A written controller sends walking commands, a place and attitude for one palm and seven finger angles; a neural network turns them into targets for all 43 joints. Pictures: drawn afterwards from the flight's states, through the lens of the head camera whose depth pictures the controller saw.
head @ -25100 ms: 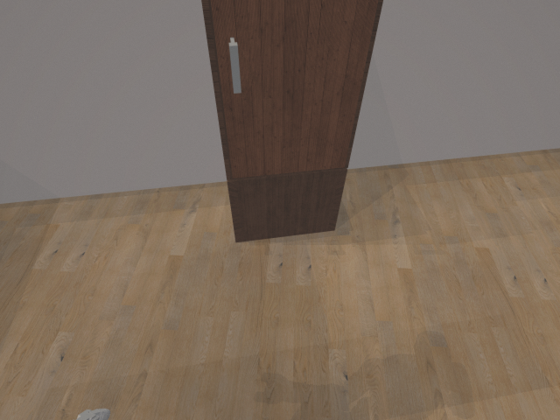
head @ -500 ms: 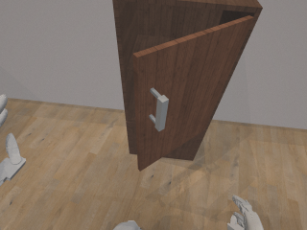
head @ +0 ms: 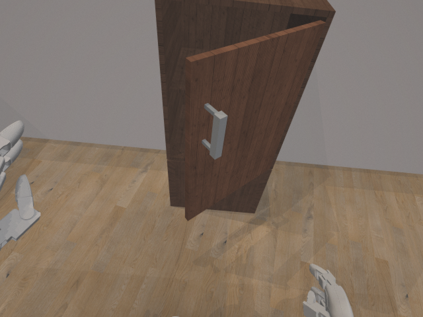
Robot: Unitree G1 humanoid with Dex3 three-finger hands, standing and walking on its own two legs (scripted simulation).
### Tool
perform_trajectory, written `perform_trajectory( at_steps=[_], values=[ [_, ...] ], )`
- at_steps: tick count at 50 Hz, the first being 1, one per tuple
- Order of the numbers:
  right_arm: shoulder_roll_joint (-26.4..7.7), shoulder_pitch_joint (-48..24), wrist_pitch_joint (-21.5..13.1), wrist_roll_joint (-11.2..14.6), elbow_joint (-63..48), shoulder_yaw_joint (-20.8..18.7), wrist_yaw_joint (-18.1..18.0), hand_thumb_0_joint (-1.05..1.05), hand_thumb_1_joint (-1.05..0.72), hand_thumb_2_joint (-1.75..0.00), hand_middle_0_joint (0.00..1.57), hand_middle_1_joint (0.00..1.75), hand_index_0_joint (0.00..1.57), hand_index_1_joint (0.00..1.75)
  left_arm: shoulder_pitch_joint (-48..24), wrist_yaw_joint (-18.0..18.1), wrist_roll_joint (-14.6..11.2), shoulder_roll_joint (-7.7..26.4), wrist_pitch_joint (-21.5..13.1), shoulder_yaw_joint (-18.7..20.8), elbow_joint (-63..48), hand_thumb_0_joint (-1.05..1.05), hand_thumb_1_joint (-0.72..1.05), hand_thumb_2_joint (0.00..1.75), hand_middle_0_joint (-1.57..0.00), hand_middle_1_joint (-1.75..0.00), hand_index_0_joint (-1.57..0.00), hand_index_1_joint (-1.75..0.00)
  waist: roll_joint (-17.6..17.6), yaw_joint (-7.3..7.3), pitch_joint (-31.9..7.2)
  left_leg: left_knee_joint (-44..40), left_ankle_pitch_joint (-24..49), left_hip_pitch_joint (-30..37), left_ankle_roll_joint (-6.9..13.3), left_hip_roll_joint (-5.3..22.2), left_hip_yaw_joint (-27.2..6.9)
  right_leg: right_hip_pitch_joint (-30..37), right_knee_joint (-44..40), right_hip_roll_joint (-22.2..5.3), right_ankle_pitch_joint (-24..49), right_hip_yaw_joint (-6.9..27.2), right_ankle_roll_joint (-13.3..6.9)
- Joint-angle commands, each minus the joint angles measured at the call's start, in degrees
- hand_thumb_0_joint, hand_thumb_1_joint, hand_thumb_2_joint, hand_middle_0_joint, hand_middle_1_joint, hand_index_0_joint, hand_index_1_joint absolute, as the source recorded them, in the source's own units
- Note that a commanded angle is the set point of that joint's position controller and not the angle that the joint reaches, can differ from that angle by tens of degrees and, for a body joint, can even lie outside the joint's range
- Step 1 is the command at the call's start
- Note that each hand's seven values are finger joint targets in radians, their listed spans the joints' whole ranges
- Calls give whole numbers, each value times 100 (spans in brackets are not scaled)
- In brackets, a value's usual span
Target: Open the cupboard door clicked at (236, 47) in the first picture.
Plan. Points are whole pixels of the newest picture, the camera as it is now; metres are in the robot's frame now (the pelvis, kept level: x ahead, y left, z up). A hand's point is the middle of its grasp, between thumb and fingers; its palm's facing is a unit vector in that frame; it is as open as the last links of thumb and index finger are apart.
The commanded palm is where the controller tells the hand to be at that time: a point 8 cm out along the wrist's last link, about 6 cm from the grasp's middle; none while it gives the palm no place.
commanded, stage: stop stepping back and stand still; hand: left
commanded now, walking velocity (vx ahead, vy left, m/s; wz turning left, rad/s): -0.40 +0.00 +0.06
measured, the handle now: (212, 131) +0.49 +0.05 +0.08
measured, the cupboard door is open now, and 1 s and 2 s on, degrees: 41 41 41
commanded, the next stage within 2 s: let the arm hang, fingers relaxed in 1.88 s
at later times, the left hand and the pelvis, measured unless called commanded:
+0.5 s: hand out of the picture +0.07 +0.28 +0.18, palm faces +0.53 -0.78 -0.33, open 7.4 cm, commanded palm +0.00 +0.31 +0.19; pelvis -0.13 +0.01 +0.00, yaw +2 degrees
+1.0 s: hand out of the picture +0.07 +0.25 +0.18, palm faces +0.47 -0.77 -0.44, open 7.4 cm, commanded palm +0.01 +0.30 +0.19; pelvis -0.12 -0.01 +0.01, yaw +2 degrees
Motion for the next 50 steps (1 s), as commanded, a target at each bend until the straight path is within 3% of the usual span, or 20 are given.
perform_trajectory(
  at_steps=[1, 5, 9, 10, 11, 12, 13, 15, 21, 24, 26, 28, 33, 34, 36, 37, 40, 42, 46, 50],
  values=[
    [-844, -440, -455, -100, -971, -357, -31, 0, -90, -90, 20, 30, 20, 30, -258, 74, -90, 1137, -376, 939, -1040, 0, 90, 90, -20, -30, -20, -30, 1671, 6, -1270, -1635, 3581, 2031, 508, 1629, -1949, -1015, 1793, 186, -1133, 314, 88],
    [-823, -298, -578, -66, -1052, -479, 109, 0, -90, -90, 20, 30, 20, 30, 579, 206, -107, 987, -246, 1061, -1388, 0, 90, 90, -20, -30, -20, -30, 1117, 3, -1286, -2478, -1491, 889, 397, 1240, -1289, -268, 1919, 148, -770, 32, -38],
    [-768, -362, -510, -90, -1123, -384, 74, 0, -90, -90, 20, 30, 20, 30, 865, 304, -48, 890, -68, 1031, -1374, 0, 90, 90, -20, -30, -20, -30, 1768, -52, -623, -2805, -3070, -701, -278, 630, -623, 1119, 127, 449, -912, -762, -217],
    [-746, -388, -498, -107, -1135, -396, 46, 0, -90, -90, 20, 30, 20, 30, 849, 303, -14, 1128, -55, 1183, -1419, 0, 90, 90, -20, -30, -20, -30, 1341, -53, -522, -2224, -2810, -562, -402, 289, -264, 993, -680, 252, -826, -634, -271],
    [-606, -279, -434, -81, -1033, -371, 47, 0, -90, -90, 20, 30, 20, 30, 774, 274, 8, 1088, -69, 1079, -1344, 0, 90, 90, -20, -30, -20, -30, 165, -147, -459, -495, -2027, 301, -454, -114, 177, -173, -1727, -584, -894, 105, -454],
    [-677, -294, -350, -108, -940, -428, 23, 0, -90, -90, 20, 30, 20, 30, 584, 267, -23, 1218, -84, 1189, -1364, 0, 90, 90, -20, -30, -20, -30, -845, -167, -371, 1712, -1352, 992, -433, -256, -42, -2048, -2482, -1829, -1864, 1782, -859],
    [-826, -195, -302, -170, -778, -475, -3, 0, -90, -90, 20, 30, 20, 30, -32, 255, -21, 1196, -42, 1121, -1505, 0, 90, 90, -20, -30, -20, -30, -956, -213, -228, 3037, -1094, 475, -434, -206, -198, -2645, -2491, -2335, -2216, 2010, -1116],
    [-799, -140, -359, -90, -703, -449, -60, 0, -90, -90, 20, 30, 20, 30, -761, 241, 42, 961, 45, 838, -1045, 0, 90, 90, -20, -30, -20, -30, -698, -380, 131, 3508, -1140, -3, -384, 94, -326, -2824, -2385, -2037, -2740, 1801, -896],
    [-768, -135, -791, -126, -592, -306, -294, 0, -90, -90, 20, 30, 20, 30, -1324, 419, 342, 556, -199, 305, -308, 0, 90, 90, -20, -30, -20, -30, -139, -189, 208, -468, -1773, 1075, 82, 101, 503, -1382, -1257, -1398, -1699, 844, -656],
    [-985, -6, -841, -49, -879, -374, -204, 0, -90, -90, 20, 30, 20, 30, -946, 434, 271, 733, -331, 588, -988, 0, 90, 90, -20, -30, -20, -30, 1209, -151, -134, -1507, -1377, 1644, 629, 1398, -1651, -1608, 976, -289, -164, -269, -72],
    [-667, -61, -851, -138, -737, -332, -116, 0, -90, -90, 20, 30, 20, 30, -707, 369, 287, 891, -392, 843, -1043, 0, 90, 90, -20, -30, -20, -30, 1647, -307, 191, -2445, -2860, 806, 1013, 1859, -2813, -1871, 2304, -277, -734, -102, 2],
    [-712, -119, -917, -112, -683, -356, -24, 0, -90, -90, 20, 30, 20, 30, -279, 353, 293, 853, -406, 899, -1015, 0, 90, 90, -20, -30, -20, -30, 1015, -226, 301, -2115, -2170, 655, 941, 1686, -2021, -1634, 1849, -459, -388, -39, 4],
    [-783, -99, -771, -95, -728, -372, -20, 0, -90, -90, 20, 30, 20, 30, 94, 357, 246, 770, -331, 911, -746, 0, 90, 90, -20, -30, -20, -30, 1107, -172, -102, -1290, -2086, -65, 422, 1078, -644, 288, -103, -152, 1, -647, -44],
    [-770, -80, -722, -91, -723, -394, -25, 0, -90, -90, 20, 30, 20, 30, 103, 344, 259, 763, -314, 923, -571, 0, 90, 90, -20, -30, -20, -30, 660, -150, -135, -630, -2129, -377, 269, 801, -330, 620, -572, -331, -9, -233, -185],
    [-704, -73, -658, -40, -781, -457, 0, 0, -90, -90, 20, 30, 20, 30, -174, 316, 214, 857, -253, 900, -334, 0, 90, 90, -20, -30, -20, -30, -1220, -148, -131, 1965, -2108, -1223, -84, 28, 177, 314, -1768, -2144, -1105, 3000, -1098],
    [-788, -17, -686, -33, -707, -525, 20, 0, -90, -90, 20, 30, 20, 30, -430, 309, 195, 778, -345, 839, -337, 0, 90, 90, -20, -30, -20, -30, -992, -177, -50, 2890, -1960, -1106, -114, 109, -123, -83, -1925, -2350, -847, 3158, -1129],
    [-700, -118, -712, -31, -623, -383, 17, 0, -90, -90, 20, 30, 20, 30, -706, 303, 211, 841, -489, 852, -340, 0, 90, 90, -20, -30, -20, -30, -353, -212, -65, 2516, -1456, -648, -198, 358, -137, -178, -1378, -2049, 1262, 1704, -1025],
    [-608, -221, -721, -54, -675, -310, -42, 0, -90, -90, 20, 30, 20, 30, -590, 323, 240, 729, -526, 770, -247, 0, 90, 90, -20, -30, -20, -30, -542, -152, -96, 1504, -1325, -38, -131, 285, 173, -228, -1203, -1752, 1907, 1010, -833],
    [-627, -231, -783, -96, -738, -324, -71, 0, -90, -90, 20, 30, 20, 30, -401, 391, 178, 673, -499, 750, -571, 0, 90, 90, -20, -30, -20, -30, -335, -75, -191, -332, -636, 1067, -46, 101, 407, -312, -1118, -1430, 1269, 721, -510],
    [-885, -280, -690, 23, -904, -485, -33, 0, -90, -90, 20, 30, 20, 30, -253, 347, 128, 722, -498, 764, -804, 0, 90, 90, -20, -30, -20, -30, 270, -15, -214, -802, 503, 1604, 114, 779, -424, -436, -772, -794, 1240, 501, 49]
  ],
)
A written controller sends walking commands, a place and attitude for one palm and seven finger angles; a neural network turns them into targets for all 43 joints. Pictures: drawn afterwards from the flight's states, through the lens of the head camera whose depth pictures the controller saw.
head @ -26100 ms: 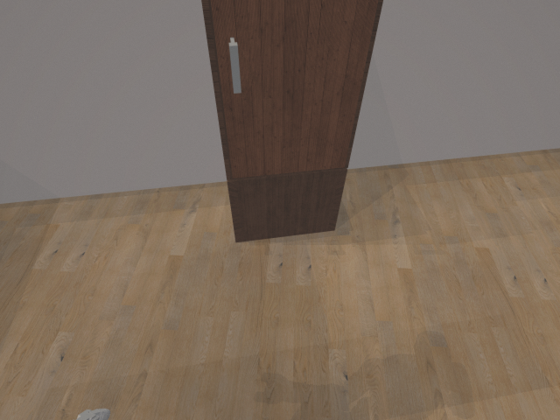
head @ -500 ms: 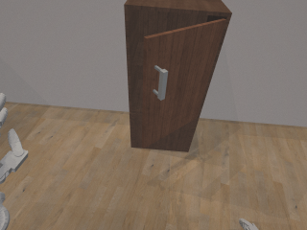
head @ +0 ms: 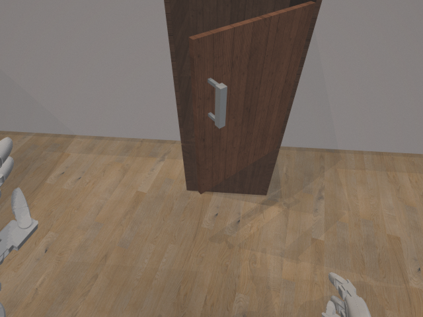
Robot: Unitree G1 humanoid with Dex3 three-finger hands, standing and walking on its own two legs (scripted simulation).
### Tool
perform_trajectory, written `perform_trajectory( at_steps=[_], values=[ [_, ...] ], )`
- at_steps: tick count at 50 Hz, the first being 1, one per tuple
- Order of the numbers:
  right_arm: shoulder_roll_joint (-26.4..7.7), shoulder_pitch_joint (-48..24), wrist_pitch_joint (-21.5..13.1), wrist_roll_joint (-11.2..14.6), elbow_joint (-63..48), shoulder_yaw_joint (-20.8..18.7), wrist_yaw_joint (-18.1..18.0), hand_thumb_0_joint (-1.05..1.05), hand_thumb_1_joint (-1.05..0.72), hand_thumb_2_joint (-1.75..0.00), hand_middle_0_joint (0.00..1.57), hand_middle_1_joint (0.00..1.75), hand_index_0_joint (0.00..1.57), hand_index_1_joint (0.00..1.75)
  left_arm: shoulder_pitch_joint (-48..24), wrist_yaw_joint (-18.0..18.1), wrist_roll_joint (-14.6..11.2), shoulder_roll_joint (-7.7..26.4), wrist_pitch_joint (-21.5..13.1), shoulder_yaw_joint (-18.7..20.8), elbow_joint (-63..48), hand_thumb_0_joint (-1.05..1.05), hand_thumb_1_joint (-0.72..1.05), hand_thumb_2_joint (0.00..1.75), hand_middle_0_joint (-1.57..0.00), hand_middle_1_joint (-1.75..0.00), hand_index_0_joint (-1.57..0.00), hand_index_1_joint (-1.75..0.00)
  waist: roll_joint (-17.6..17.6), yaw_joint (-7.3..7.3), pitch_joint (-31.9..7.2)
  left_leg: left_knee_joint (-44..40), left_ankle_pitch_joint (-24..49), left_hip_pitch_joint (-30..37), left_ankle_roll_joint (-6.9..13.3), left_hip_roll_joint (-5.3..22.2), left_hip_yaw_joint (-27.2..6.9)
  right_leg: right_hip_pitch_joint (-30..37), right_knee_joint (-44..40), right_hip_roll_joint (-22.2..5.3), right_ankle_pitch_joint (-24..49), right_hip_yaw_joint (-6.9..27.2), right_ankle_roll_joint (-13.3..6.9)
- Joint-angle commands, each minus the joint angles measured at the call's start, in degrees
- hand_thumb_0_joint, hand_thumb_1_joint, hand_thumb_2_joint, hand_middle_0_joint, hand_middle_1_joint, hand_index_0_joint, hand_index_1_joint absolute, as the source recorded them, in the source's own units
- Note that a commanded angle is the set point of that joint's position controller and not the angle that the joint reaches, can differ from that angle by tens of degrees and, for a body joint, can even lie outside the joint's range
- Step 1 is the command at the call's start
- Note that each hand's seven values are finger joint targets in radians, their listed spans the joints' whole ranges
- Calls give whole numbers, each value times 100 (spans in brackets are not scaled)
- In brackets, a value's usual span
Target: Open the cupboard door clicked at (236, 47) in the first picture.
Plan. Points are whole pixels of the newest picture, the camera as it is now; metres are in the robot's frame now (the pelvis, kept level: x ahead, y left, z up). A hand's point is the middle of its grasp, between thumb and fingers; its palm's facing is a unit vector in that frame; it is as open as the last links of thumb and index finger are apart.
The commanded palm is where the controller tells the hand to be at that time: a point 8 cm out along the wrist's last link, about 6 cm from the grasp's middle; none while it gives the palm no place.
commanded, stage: stop stepping back and stand still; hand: left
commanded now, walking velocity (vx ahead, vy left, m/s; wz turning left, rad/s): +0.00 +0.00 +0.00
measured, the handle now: (215, 103) +0.62 +0.03 +0.07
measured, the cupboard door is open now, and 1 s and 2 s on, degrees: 41 41 41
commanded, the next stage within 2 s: let the arm hang, fingers relaxed in 0.88 s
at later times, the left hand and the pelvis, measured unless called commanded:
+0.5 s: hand (12, 223) +0.20 +0.29 +0.16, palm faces +0.39 -0.79 -0.47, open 7.4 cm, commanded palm +0.15 +0.33 +0.18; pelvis +0.00 +0.03 +0.01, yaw -1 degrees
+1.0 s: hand out of the picture +0.19 +0.31 +0.15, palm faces +0.38 -0.79 -0.47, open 7.4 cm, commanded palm none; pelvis -0.01 +0.05 +0.01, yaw +0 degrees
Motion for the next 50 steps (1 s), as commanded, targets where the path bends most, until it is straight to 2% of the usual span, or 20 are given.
perform_trajectory(
  at_steps=[1, 3, 6, 7, 8, 15, 18, 24, 25, 26, 30, 32, 35, 38, 40, 44, 45, 48, 49, 50],
  values=[
    [-458, -570, -210, 76, -952, -166, -25, 0, -90, -90, 20, 30, 20, 30, 21, 77, -31, 1238, -317, 910, -996, 0, 90, 90, -20, -30, -20, -30, 292, -3, -357, -387, 1236, 413, 211, 352, -462, -56, -789, -672, 1111, 1105, 439],
    [-430, -566, -160, 71, -987, -114, 12, 0, -90, -90, 20, 30, 20, 30, -127, 40, -13, 1264, -319, 894, -1173, 0, 90, 90, -20, -30, -20, -30, 485, -18, -474, -406, 1485, 280, 142, 295, -394, 250, -694, -652, 1613, 1001, 416],
    [-414, -553, -153, 91, -1036, -122, 19, 0, -90, -90, 20, 30, 20, 30, 4, 32, -41, 1265, -275, 884, -1168, 0, 90, 90, -20, -30, -20, -30, 158, -27, -736, -293, 1740, 412, 78, 258, -309, 458, -662, -695, 2151, 955, 407],
    [-427, -530, -136, 97, -1064, -126, 31, 0, -90, -90, 20, 30, 20, 30, 74, 27, -59, 1218, -253, 855, -1178, 0, 90, 90, -20, -30, -20, -30, 111, -29, -879, -295, 1846, 479, 75, 259, -301, 551, -625, -693, 2314, 943, 402],
    [-442, -533, -125, 98, -1098, -126, 36, 0, -90, -90, 20, 30, 20, 30, 90, 22, -71, 1201, -230, 821, -1241, 0, 90, 90, -20, -30, -20, -30, 209, -30, -934, -310, 1880, 510, 61, 249, -277, 575, -616, -683, 2373, 929, 405],
    [-453, -617, -87, 66, -1134, -66, 5, 0, -90, -90, 20, 30, 20, 30, 146, 17, -110, 1306, -134, 898, -1222, 0, 90, 90, -20, -30, -20, -30, 236, -13, -730, -632, 1275, 351, 47, 241, -389, 423, -875, -597, 1589, 871, 414],
    [-431, -611, -63, 67, -1125, -44, -5, 0, -90, -90, 20, 30, 20, 30, 72, 12, -111, 1174, -106, 770, -1101, 0, 90, 90, -20, -30, -20, -30, 143, -26, -659, -710, 980, 345, 57, 220, -370, 351, -994, -581, 1365, 880, 428],
    [-458, -614, -88, 53, -1090, -38, -21, 0, -90, -90, 20, 30, 20, 30, -169, 23, -67, 1144, -85, 671, -1157, 0, 90, 90, -20, -30, -20, -30, 235, -15, -586, -944, 588, 295, 56, 203, -436, 339, -1088, -505, 984, 794, 448],
    [-458, -652, -116, 41, -1084, -47, -40, 0, -90, -90, 20, 30, 20, 30, -152, 34, -55, 1264, -98, 772, -1163, 0, 90, 90, -20, -30, -20, -30, 290, -1, -585, -1002, 483, 245, 47, 187, -451, 364, -1120, -515, 915, 771, 446],
    [-437, -633, -126, 48, -1093, -33, -36, 0, -90, -90, 20, 30, 20, 30, -124, 31, -63, 1159, -104, 691, -1153, 0, 90, 90, -20, -30, -20, -30, 213, -6, -558, -1021, 423, 239, 45, 190, -470, 354, -1121, -508, 861, 756, 448],
    [-475, -647, -143, 38, -1087, -58, -39, 0, -90, -90, 20, 30, 20, 30, -14, 42, -41, 1261, -119, 810, -1229, 0, 90, 90, -20, -30, -20, -30, 385, 16, -654, -1134, 436, 188, 30, 194, -498, 500, -1057, -463, 858, 662, 455],
    [-446, -613, -130, 43, -1086, -40, -37, 0, -90, -90, 20, 30, 20, 30, 103, 38, -55, 1150, -126, 754, -1109, 0, 90, 90, -20, -30, -20, -30, 305, 10, -619, -1152, 421, 138, 32, 214, -517, 500, -1057, -455, 822, 650, 465],
    [-474, -637, -130, 42, -1079, -70, -40, 0, -90, -90, 20, 30, 20, 30, 116, 38, -55, 1206, -132, 802, -1089, 0, 90, 90, -20, -30, -20, -30, 239, 5, -598, -1142, 304, 109, 20, 189, -524, 473, -1135, -480, 766, 666, 454],
    [-474, -626, -116, 48, -1085, -61, -34, 0, -90, -90, 20, 30, 20, 30, 70, 29, -48, 1110, -150, 704, -1098, 0, 90, 90, -20, -30, -20, -30, 395, 0, -537, -1212, 171, 86, 24, 212, -534, 413, -1107, -454, 670, 650, 464],
    [-489, -653, -140, 40, -1081, -73, -40, 0, -90, -90, 20, 30, 20, 30, -10, 36, -34, 1181, -152, 750, -1122, 0, 90, 90, -20, -30, -20, -30, 346, 1, -522, -1259, 17, 80, 15, 214, -560, 386, -1138, -451, 585, 649, 460],
    [-492, -623, -137, 51, -1089, -67, -38, 0, -90, -90, 20, 30, 20, 30, -145, 41, -11, 1074, -153, 635, -1130, 0, 90, 90, -20, -30, -20, -30, 391, -5, -468, -1285, -140, 58, 26, 199, -540, 363, -1150, -421, 529, 661, 466],
    [-487, -649, -159, 31, -1075, -73, -55, 0, -90, -90, 20, 30, 20, 30, -131, 49, -5, 1192, -152, 742, -1103, 0, 90, 90, -20, -30, -20, -30, 341, 9, -475, -1306, -212, 56, 13, 189, -550, 361, -1190, -441, 478, 654, 465],
    [-468, -622, -139, 37, -1077, -58, -49, 0, -90, -90, 20, 30, 20, 30, -167, 46, -4, 1087, -148, 653, -1030, 0, 90, 90, -20, -30, -20, -30, 277, -1, -428, -1261, -216, 37, 26, 168, -515, 329, -1250, -457, 474, 696, 461],
    [-1516, -827, -324, 33, 543, -314, 516, 0, -90, -90, 20, 30, 20, 30, -516, -758, 472, 221, 682, -1561, 3603, 0, 90, 90, -20, -30, -20, -30, 226, -304, 113, -306, 904, -613, 154, 348, -835, -539, -300, -836, 847, 368, 273],
    [-1117, -310, 61, 65, 597, -302, 511, 0, -90, -90, 20, 30, 20, 30, -514, -869, 392, 107, 1073, -1466, 3815, 0, 90, 90, -20, -30, -20, -30, 152, -217, -395, -303, 1633, -29, 87, 368, -620, -573, -459, -833, 706, 689, 283]
  ],
)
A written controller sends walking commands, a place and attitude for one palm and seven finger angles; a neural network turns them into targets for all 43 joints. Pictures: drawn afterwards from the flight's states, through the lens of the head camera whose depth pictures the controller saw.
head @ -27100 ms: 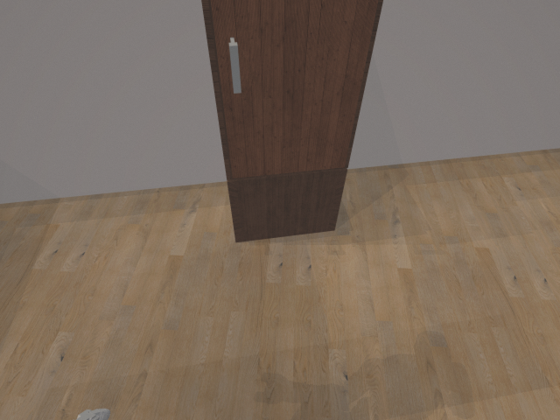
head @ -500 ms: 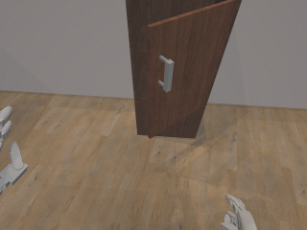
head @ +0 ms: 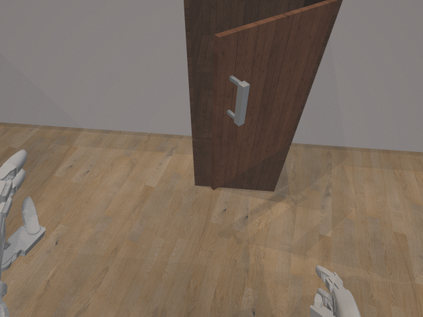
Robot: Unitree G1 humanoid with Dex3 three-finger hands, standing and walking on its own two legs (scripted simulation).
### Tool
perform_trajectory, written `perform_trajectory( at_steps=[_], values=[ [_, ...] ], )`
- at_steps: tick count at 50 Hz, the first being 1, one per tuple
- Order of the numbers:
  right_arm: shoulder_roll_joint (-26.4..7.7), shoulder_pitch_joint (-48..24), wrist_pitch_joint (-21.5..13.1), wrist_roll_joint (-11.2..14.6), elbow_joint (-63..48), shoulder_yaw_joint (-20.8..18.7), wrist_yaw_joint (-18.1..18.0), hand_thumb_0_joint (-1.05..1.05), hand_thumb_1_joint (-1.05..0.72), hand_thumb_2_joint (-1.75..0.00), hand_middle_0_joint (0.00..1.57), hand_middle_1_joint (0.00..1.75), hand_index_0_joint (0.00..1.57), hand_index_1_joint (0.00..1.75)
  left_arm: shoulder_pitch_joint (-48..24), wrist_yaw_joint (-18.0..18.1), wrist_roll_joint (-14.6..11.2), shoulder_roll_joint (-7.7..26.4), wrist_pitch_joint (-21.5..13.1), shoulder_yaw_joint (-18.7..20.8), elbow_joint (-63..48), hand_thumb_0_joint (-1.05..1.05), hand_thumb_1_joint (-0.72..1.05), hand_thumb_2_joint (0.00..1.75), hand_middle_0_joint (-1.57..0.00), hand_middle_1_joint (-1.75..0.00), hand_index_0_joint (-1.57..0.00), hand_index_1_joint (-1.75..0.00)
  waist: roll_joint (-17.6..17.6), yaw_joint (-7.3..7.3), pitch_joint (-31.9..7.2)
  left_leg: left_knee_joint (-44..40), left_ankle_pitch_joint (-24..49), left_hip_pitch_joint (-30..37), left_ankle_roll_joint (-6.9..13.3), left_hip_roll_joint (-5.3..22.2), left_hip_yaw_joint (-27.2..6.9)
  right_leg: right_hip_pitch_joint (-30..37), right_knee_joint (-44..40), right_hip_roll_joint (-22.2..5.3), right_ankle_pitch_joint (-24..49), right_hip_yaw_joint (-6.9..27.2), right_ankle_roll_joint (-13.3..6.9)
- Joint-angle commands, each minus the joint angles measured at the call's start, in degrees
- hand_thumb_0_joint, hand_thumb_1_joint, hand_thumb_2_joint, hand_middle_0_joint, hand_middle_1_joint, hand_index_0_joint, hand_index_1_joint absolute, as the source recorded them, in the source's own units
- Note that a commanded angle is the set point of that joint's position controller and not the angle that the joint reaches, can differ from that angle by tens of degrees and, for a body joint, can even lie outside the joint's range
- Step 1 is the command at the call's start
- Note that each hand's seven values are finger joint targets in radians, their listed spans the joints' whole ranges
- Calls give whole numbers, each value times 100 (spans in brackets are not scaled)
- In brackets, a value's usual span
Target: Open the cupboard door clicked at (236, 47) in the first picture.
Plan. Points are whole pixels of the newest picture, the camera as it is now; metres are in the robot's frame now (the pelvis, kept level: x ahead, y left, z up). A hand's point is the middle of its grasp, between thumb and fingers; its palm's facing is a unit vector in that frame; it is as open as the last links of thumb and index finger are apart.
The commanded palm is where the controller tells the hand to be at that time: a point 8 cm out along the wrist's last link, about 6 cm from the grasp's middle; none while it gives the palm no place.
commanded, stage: let the arm hang, fingers relaxed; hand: left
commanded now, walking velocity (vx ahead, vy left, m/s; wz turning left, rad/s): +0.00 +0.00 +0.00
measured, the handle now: (236, 100) +0.63 -0.01 +0.06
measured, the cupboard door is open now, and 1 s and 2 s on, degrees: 41 41 41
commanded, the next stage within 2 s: look to check the result in 1.08 s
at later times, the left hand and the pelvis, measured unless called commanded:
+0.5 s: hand out of the picture -0.08 +0.16 -0.18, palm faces +0.07 -0.98 -0.19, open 7.2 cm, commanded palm none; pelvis +0.00 -0.01 +0.00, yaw +2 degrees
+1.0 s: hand out of the picture +0.00 +0.14 -0.18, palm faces +0.08 -0.98 -0.18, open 7.3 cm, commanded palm none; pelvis +0.01 -0.02 +0.00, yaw +2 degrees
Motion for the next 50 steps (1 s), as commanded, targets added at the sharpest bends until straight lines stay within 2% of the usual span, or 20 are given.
perform_trajectory(
  at_steps=[1, 2, 3, 5, 7, 9, 12, 16, 19, 20, 21, 27, 36, 38, 42, 46, 50],
  values=[
    [-1249, -69, 160, -21, 603, -410, 355, 0, -90, -90, 20, 30, 20, 30, -604, -741, 270, -65, 1016, -1345, 3516, 0, 90, 90, -20, -30, -20, -30, 17, -246, -595, 164, 1072, -1, 26, 753, -945, -657, 513, -489, -346, 456, -153],
    [-1251, -127, 254, -48, 563, -364, 344, 0, -90, -90, 20, 30, 20, 30, -749, -744, 292, -36, 1034, -1381, 3749, 0, 90, 90, -20, -30, -20, -30, -186, -220, -578, 21, 787, -177, 144, 784, -1101, -542, 673, -419, -479, 424, -166],
    [-1300, -241, 310, -94, 602, -337, 337, 0, -90, -90, 20, 30, 20, 30, -893, -753, 311, 11, 1042, -1429, 4066, 0, 90, 90, -20, -30, -20, -30, -554, -170, -533, -67, 505, -339, 206, 788, -1204, -415, 704, -393, -528, 450, -179],
    [-1317, -329, 417, -127, 724, -326, 350, 0, -90, -90, 20, 30, 20, 30, -1224, -761, 327, 154, 1041, -1488, 4791, 0, 90, 90, -20, -30, -20, -30, -1012, -107, -522, -95, 356, -378, 181, 681, -1179, -244, 533, -548, -357, 583, -273],
    [-1101, -357, 551, -152, 989, -238, 357, 0, -90, -90, 20, 30, 20, 30, -1478, -737, 294, 68, 1095, -1629, 5599, 0, 90, 90, -20, -30, -20, -30, -888, -122, -344, -40, 177, -282, 87, 494, -993, -339, 272, -714, -397, 756, -326],
    [-877, -275, 666, -174, 1240, -149, 351, 0, -90, -90, 20, 30, 20, 30, -1618, -705, 254, -54, 1131, -1769, 6292, 0, 90, 90, -20, -30, -20, -30, -425, -165, -248, -77, -12, -75, 13, 389, -871, -475, 70, -769, -620, 842, -351],
    [-681, -99, 727, -163, 1615, -78, 302, 0, -90, -90, 20, 30, 20, 30, -1532, -669, 199, -182, 1120, -1849, 7146, 0, 90, 90, -20, -30, -20, -30, 364, -153, -296, -299, -126, -43, -22, 418, -913, -204, 55, -692, -587, 772, -308],
    [-474, 198, 768, -149, 2022, -70, 218, 0, -90, -90, 20, 30, 20, 30, -1218, -640, 165, -408, 1104, -1807, 7942, 0, 90, 90, -20, -30, -20, -30, 809, -115, -313, -433, -362, -101, -23, 458, -965, 79, -61, -667, -497, 631, -303],
    [-353, 444, 818, -137, 2274, -77, 180, 0, -90, -90, 20, 30, 20, 30, -1067, -632, 143, -572, 1099, -1857, 8317, 0, 90, 90, -20, -30, -20, -30, 486, -145, -27, -454, -578, -79, -32, 430, -942, -114, -219, -669, -653, 609, -323],
    [-337, 567, 838, -123, 2316, -89, 172, 0, -90, -90, 20, 30, 20, 30, -1036, -625, 146, -591, 1099, -1857, 8399, 0, 90, 90, -20, -30, -20, -30, 151, -153, 77, -433, -597, -63, -26, 442, -943, -183, -293, -670, -770, 554, -323],
    [-281, 656, 846, -128, 2391, -94, 165, 0, -90, -90, 20, 30, 20, 30, -1011, -621, 147, -673, 1105, -1873, 8482, 0, 90, 90, -20, -30, -20, -30, 13, -177, 174, -430, -603, -32, -22, 428, -912, -297, -333, -692, -856, 575, -324],
    [-53, 1010, 856, -131, 2626, -87, 134, 0, -90, -90, 20, 30, 20, 30, -744, -573, 137, -874, 1100, -1873, 8727, 0, 90, 90, -20, -30, -20, -30, -187, -182, 241, -374, -537, 42, 0, 413, -834, -394, -320, -677, -953, 514, -322],
    [176, 1089, 834, -149, 2757, -87, 134, 0, -90, -90, 20, 30, 20, 30, -679, -527, 150, -1019, 1097, -1831, 8734, 0, 90, 90, -20, -30, -20, -30, -296, -158, 540, -388, -515, -140, -7, 373, -753, -479, -275, -673, -1012, 517, -309],
    [227, 1087, 815, -152, 2767, -81, 134, 0, -90, -90, 20, 30, 20, 30, -692, -522, 146, -1049, 1077, -1826, 8708, 0, 90, 90, -20, -30, -20, -30, -310, -162, 457, -349, -325, -27, -4, 360, -734, -463, -265, -698, -858, 538, -320],
    [237, 1037, 793, -157, 2779, -81, 129, 0, -90, -90, 20, 30, 20, 30, -794, -520, 148, -1064, 1061, -1812, 8672, 0, 90, 90, -20, -30, -20, -30, -198, -160, 516, -371, -182, -24, -25, 374, -737, -408, -251, -694, -707, 521, -310],
    [192, 957, 755, -153, 2771, -74, 110, 0, -90, -90, 20, 30, 20, 30, -852, -526, 143, -1049, 1059, -1803, 8691, 0, 90, 90, -20, -30, -20, -30, 79, -126, 448, -453, 39, -42, -21, 431, -793, -156, -164, -654, -335, 486, -275],
    [126, 921, 760, -140, 2731, -77, 103, 0, -90, -90, 20, 30, 20, 30, -882, -540, 146, -1021, 1054, -1802, 8684, 0, 90, 90, -20, -30, -20, -30, -15, -132, 483, -479, -33, 29, -30, 439, -783, -169, -262, -649, -359, 500, -278]
  ],
)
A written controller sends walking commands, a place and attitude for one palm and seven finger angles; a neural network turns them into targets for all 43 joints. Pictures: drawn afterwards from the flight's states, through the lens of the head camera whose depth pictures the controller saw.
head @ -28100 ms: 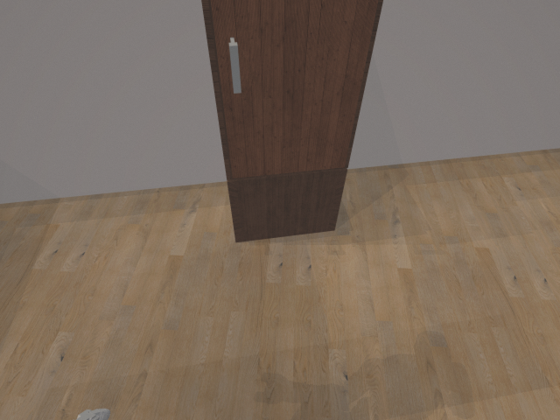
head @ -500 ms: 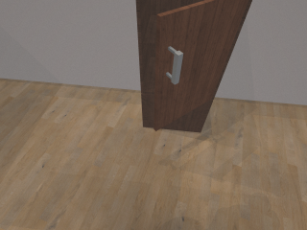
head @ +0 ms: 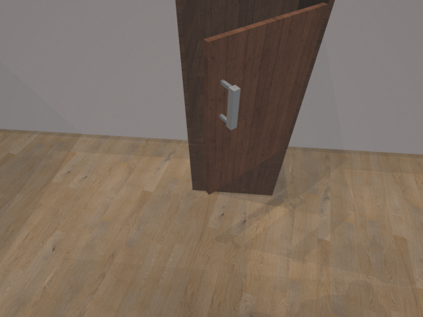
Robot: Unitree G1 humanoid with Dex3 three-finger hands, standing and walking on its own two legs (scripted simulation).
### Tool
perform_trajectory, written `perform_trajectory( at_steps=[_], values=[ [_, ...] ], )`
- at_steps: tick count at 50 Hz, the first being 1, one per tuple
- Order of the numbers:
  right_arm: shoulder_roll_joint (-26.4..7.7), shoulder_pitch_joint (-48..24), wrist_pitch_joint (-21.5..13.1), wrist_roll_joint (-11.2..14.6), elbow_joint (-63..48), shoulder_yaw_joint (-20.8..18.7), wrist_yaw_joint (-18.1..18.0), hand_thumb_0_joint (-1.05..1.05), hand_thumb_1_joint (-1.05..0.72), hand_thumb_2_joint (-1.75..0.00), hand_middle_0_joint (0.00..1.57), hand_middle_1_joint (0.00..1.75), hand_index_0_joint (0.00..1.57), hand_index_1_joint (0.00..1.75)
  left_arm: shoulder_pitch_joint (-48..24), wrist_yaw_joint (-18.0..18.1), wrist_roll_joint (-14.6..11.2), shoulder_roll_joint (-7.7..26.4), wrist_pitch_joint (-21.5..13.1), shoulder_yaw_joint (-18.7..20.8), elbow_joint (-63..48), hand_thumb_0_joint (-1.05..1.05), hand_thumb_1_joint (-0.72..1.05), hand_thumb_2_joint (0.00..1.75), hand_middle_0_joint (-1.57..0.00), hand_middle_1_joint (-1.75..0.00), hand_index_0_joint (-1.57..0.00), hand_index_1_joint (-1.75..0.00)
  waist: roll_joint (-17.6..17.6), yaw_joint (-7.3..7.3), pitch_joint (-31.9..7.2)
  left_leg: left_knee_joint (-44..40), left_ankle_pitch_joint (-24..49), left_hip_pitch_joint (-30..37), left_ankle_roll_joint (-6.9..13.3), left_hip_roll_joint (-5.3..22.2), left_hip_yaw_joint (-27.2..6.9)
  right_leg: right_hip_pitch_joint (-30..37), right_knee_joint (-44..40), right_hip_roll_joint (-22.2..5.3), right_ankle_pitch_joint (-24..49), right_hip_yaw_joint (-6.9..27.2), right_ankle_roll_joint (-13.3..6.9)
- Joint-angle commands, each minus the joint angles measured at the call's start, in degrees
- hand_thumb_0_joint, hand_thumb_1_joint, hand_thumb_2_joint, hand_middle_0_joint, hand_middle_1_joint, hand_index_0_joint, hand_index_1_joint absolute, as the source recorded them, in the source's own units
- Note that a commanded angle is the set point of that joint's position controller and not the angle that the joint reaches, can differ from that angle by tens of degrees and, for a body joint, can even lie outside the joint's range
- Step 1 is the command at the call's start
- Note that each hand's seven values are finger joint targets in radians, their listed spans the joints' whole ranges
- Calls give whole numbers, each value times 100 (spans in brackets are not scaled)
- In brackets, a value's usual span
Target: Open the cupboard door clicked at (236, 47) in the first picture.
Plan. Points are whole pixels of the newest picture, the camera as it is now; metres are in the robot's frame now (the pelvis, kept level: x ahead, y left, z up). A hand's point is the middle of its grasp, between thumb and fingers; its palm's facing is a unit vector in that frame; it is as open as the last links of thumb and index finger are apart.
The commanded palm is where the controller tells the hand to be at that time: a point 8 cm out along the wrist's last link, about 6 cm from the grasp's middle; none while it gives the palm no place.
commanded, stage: let the arm hang, fingers relaxed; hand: left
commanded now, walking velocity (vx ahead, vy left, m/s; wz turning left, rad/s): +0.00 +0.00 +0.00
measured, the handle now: (228, 105) +0.61 -0.01 +0.06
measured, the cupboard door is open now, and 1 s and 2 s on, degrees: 41 41 41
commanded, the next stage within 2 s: look to check the result in 0.08 s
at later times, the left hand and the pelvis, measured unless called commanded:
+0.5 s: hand out of the picture +0.00 +0.16 -0.17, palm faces +0.06 -0.98 -0.19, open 7.4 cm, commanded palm none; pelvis +0.02 -0.01 +0.00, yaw +0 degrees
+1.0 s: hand out of the picture +0.03 +0.17 -0.18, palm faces +0.00 -0.98 -0.20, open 7.4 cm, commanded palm none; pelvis +0.02 -0.01 -0.01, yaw -4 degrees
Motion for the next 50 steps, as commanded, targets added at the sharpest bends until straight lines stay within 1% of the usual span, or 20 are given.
perform_trajectory(
  at_steps=[1, 2, 5, 7, 9, 13, 16, 18, 20, 22, 25, 31, 37, 39, 42, 44, 45, 47, 49, 50],
  values=[
    [-436, 386, -54, -1, -126, -39, -21, 0, -90, -90, 20, 30, 20, 30, 465, 8, 7, 592, -57, 109, -83, 0, 90, 90, -20, -30, -20, -30, -10, 13, 442, -601, 113, -190, 83, 499, -616, -241, -709, -605, 46, 655, -131],
    [-465, 361, -49, -8, -132, -43, -23, 0, -90, -90, 20, 30, 20, 30, 482, 5, 4, 570, -63, 107, -86, 0, 90, 90, -20, -30, -20, -30, -69, 13, 410, -581, 96, -121, 75, 494, -590, -273, -747, -609, 1, 677, -133],
    [-510, 356, -54, 5, -142, -47, -22, 0, -90, -90, 20, 30, 20, 30, 449, 1, 2, 621, -71, 111, -91, 0, 90, 90, -20, -30, -20, -30, 16, 9, 272, -570, 186, -27, 76, 507, -587, -184, -751, -603, 72, 657, -131],
    [-515, 326, -61, 0, -130, -42, -22, 0, -90, -90, 20, 30, 20, 30, 422, 0, -2, 621, -76, 105, -85, 0, 90, 90, -20, -30, -20, -30, -63, 4, 287, -574, 271, -3, 75, 503, -598, -175, -760, -624, 127, 675, -137],
    [-549, 282, -60, 1, -116, -45, -27, 0, -90, -90, 20, 30, 20, 30, 424, -2, -4, 624, -80, 97, -65, 0, 90, 90, -20, -30, -20, -30, -25, -2, 256, -560, 357, 90, 68, 519, -574, -189, -770, -618, 195, 682, -126],
    [-579, 243, -79, 13, -100, -42, -33, 0, -90, -90, 20, 30, 20, 30, 413, 2, -7, 648, -101, 97, -54, 0, 90, 90, -20, -30, -20, -30, -110, 5, 133, -530, 663, 182, 71, 539, -564, -38, -745, -633, 490, 660, -120],
    [-579, 198, -76, 19, -87, -34, -34, 0, -90, -90, 20, 30, 20, 30, 409, 4, -5, 656, -94, 88, -35, 0, 90, 90, -20, -30, -20, -30, -31, 2, 241, -559, 664, 181, 75, 549, -571, -79, -768, -630, 487, 665, -113],
    [-580, 186, -71, 18, -71, -28, -33, 0, -90, -90, 20, 30, 20, 30, 400, 3, -9, 677, -96, 84, -31, 0, 90, 90, -20, -30, -20, -30, -119, 6, 253, -572, 624, 172, 69, 542, -566, -53, -802, -638, 460, 668, -116],
    [-634, 161, -77, 22, -81, -37, -37, 0, -90, -90, 20, 30, 20, 30, 453, 5, -6, 696, -110, 90, -38, 0, 90, 90, -20, -30, -20, -30, -202, 23, 146, -523, 742, 265, 73, 543, -551, -1, -803, -638, 577, 649, -116],
    [-606, 149, -79, 15, -54, -31, -35, 0, -90, -90, 20, 30, 20, 30, 402, 6, -7, 684, -108, 91, -35, 0, 90, 90, -20, -30, -20, -30, -69, 9, 184, -556, 737, 239, 61, 545, -547, 20, -808, -655, 593, 661, -115],
    [-659, 111, -90, 25, -83, -42, -41, 0, -90, -90, 20, 30, 20, 30, 427, 6, -5, 719, -128, 99, -42, 0, 90, 90, -20, -30, -20, -30, -155, 27, 122, -531, 873, 303, 72, 555, -544, 83, -814, -652, 797, 646, -113],
    [-676, 39, -86, 20, -66, -45, -38, 0, -90, -90, 20, 30, 20, 30, 352, 3, -7, 753, -125, 94, -60, 0, 90, 90, -20, -30, -20, -30, -130, 16, 268, -558, 818, 276, 49, 545, -527, 64, -868, -675, 804, 658, -115],
    [-750, 3, -101, 19, -82, -58, -43, 0, -90, -90, 20, 30, 20, 30, 295, -1, -8, 828, -148, 104, -90, 0, 90, 90, -20, -30, -20, -30, -94, 8, 111, -556, 937, 353, 45, 562, -525, 197, -861, -676, 1078, 684, -117],
    [-657, 42, -58, 14, -63, -61, -70, 0, -90, -90, 20, 30, 20, 30, 328, 6, -4, 728, -90, 114, -97, 0, 90, 90, -20, -30, -20, -30, -127, 5, 158, -433, 912, 398, 12, 613, -401, 87, -780, -684, 1283, 758, -118],
    [-740, 65, 24, 15, -167, -171, -107, 0, -90, -90, 20, 30, 20, 30, 246, -14, 29, 899, 11, 250, -234, 0, 90, 90, -20, -30, -20, -30, -237, -8, 167, -108, 551, 194, -40, 650, -137, 4, -634, -753, 1428, 994, -203],
    [-787, -15, 72, 17, -289, -241, -117, 0, -90, -90, 20, 30, 20, 30, 168, -45, 52, 1029, 83, 339, -370, 0, 90, 90, -20, -30, -20, -30, -399, -3, 260, 186, 183, -20, -94, 610, 66, -141, -612, -871, 1352, 1248, -330],
    [-788, -72, 89, 17, -387, -262, -120, 0, -90, -90, 20, 30, 20, 30, 180, -51, 60, 1065, 103, 376, -410, 0, 90, 90, -20, -30, -20, -30, -544, 17, 199, 389, 31, -48, -119, 562, 162, -193, -643, -940, 1306, 1383, -410],
    [-751, -143, 103, 22, -520, -309, -116, 0, -90, -90, 20, 30, 20, 30, 84, -60, 72, 1153, 131, 444, -529, 0, 90, 90, -20, -30, -20, -30, -670, 5, 220, 732, -316, -163, -180, 504, 279, -338, -663, -1078, 1375, 1699, -601],
    [-740, -175, 93, 33, -622, -336, -116, 0, -90, -90, 20, 30, 20, 30, -36, -76, 78, 1222, 148, 494, -626, 0, 90, 90, -20, -30, -20, -30, -629, -12, 174, 821, -586, -209, -210, 498, 282, -391, -566, -1110, 1612, 1866, -694],
    [-750, -162, 85, 37, -673, -343, -118, 0, -90, -90, 20, 30, 20, 30, -68, -76, 82, 1214, 153, 508, -663, 0, 90, 90, -20, -30, -20, -30, -537, -24, 98, 779, -507, -133, -201, 531, 271, -432, -481, -1068, 1650, 1884, -664]
  ],
)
